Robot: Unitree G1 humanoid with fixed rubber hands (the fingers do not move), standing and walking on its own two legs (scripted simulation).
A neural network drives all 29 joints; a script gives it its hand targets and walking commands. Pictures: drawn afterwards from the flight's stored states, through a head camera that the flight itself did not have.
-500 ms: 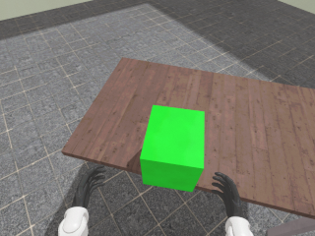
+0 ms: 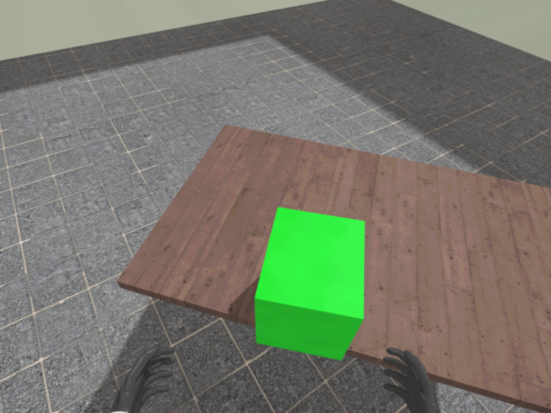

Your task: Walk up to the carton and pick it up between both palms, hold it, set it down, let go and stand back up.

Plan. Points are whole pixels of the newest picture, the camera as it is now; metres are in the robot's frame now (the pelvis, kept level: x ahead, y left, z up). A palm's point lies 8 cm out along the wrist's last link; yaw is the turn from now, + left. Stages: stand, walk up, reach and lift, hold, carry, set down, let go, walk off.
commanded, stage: set down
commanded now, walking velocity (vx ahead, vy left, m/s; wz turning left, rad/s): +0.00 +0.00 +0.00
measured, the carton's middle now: (309, 283) +0.39 -0.05 -0.12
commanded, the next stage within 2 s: let go in 0.96 s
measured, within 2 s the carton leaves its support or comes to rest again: neither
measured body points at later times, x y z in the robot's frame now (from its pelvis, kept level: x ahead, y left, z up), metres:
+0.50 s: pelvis -0.02 +0.01 +0.00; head -0.02 +0.01 +0.45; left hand +0.15 +0.22 -0.08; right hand +0.14 -0.23 -0.09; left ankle -0.05 +0.12 -0.74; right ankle +0.02 -0.13 -0.74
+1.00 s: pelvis -0.02 -0.01 +0.00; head -0.01 -0.01 +0.45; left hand +0.15 +0.22 -0.08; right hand +0.14 -0.24 -0.09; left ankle -0.05 +0.12 -0.74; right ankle +0.02 -0.13 -0.74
